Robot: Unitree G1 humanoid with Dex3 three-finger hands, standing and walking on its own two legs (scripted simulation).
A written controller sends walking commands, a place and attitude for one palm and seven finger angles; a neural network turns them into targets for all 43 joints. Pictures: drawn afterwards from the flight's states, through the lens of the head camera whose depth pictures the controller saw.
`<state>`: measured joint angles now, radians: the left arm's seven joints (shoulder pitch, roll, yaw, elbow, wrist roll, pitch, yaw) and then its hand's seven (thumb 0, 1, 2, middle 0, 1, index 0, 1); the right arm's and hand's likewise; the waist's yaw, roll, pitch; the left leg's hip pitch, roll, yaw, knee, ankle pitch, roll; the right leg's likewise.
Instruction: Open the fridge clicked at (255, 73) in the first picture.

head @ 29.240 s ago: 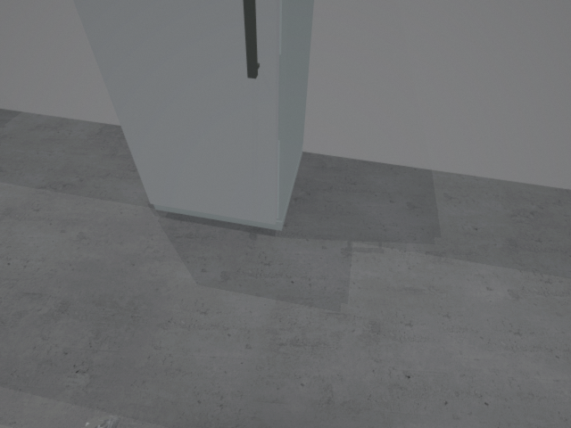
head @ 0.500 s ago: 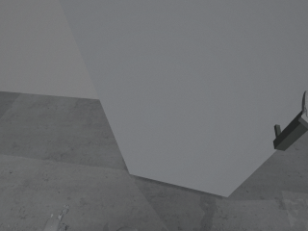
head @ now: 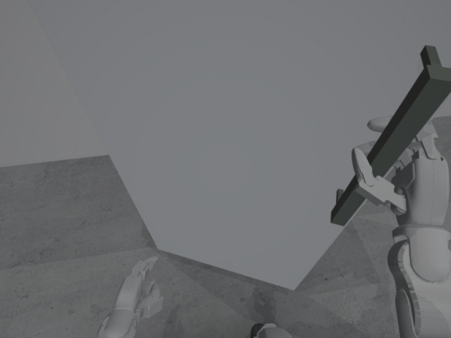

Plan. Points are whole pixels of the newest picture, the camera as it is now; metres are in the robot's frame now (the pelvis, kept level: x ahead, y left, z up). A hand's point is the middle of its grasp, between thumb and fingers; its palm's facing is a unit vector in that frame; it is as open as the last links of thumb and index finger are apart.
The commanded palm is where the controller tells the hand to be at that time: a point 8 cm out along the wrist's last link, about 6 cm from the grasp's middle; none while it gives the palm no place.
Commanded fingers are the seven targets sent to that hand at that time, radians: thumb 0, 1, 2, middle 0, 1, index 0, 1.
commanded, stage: walk backward, drawing the door open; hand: right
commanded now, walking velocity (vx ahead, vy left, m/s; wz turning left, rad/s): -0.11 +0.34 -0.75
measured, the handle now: (372, 156) +0.36 -0.18 +0.17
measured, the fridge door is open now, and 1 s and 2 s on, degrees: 26 56 61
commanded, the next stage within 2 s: stop walking and hold the door back in 1.06 s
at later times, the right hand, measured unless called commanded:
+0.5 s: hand (317, 287) +0.17 -0.07 +0.18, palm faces +0.42 +0.88 -0.22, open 7.2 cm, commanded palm +0.11 -0.11 +0.17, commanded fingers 0.00 -0.90 -0.90 0.45 1.40 0.45 1.40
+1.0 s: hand out of the picture +0.09 +0.01 +0.18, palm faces +0.76 +0.60 -0.25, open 7.0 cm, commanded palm +0.03 +0.00 +0.17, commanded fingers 0.00 -0.90 -0.90 0.45 1.40 0.45 1.40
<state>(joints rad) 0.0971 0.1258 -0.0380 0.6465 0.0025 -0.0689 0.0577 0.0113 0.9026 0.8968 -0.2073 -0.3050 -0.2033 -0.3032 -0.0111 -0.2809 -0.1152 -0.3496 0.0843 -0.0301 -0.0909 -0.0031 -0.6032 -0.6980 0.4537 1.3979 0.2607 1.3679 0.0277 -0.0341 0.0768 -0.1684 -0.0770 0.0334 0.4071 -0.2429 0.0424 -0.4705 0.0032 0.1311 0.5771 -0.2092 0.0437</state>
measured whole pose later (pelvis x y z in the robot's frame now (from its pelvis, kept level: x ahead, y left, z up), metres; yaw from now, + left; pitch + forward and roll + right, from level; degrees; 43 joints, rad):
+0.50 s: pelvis -0.03 +0.16 -0.01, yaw -19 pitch +0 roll +2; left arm 0.17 0.11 -0.01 0.64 0.00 -0.12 0.04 0.01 0.90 0.90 -0.20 -0.30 -0.20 -0.30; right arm 0.17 -0.28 -0.09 -0.55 0.05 -0.09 -0.05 -0.06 -0.55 -0.77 0.45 1.40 0.21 1.37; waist -0.01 -0.02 0.09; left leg -0.23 0.01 0.00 0.48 -0.22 -0.05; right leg -0.42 -0.11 0.24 0.55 -0.22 0.07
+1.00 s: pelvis +0.01 +0.32 +0.01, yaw -40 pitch -1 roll +5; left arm 0.19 0.13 -0.01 0.60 0.01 -0.13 0.04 0.01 0.90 0.90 -0.20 -0.30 -0.20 -0.30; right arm 0.19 -0.30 -0.18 -0.51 0.05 -0.11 -0.05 -0.05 -0.58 -0.82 0.46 1.40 0.21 1.34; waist -0.02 -0.06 0.13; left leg -0.35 0.02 -0.01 0.67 -0.36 -0.08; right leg -0.31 -0.17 0.14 0.44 -0.13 0.08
